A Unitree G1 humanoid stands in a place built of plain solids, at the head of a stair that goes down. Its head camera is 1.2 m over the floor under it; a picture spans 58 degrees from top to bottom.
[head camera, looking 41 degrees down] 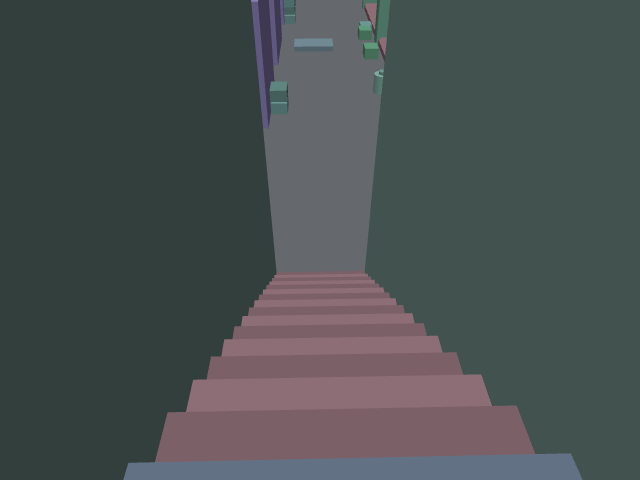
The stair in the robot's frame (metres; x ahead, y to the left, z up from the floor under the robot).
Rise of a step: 0.20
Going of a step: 0.24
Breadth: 1.20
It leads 1 degrees to the left of straight ahead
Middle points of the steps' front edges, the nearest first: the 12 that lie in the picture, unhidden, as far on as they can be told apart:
0.49 -0.08 0.00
0.73 -0.08 -0.19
0.98 -0.07 -0.39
1.22 -0.07 -0.59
1.46 -0.06 -0.78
1.70 -0.06 -0.98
1.94 -0.05 -1.17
2.18 -0.05 -1.37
2.42 -0.04 -1.57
2.67 -0.04 -1.76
2.91 -0.03 -1.96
3.15 -0.03 -2.15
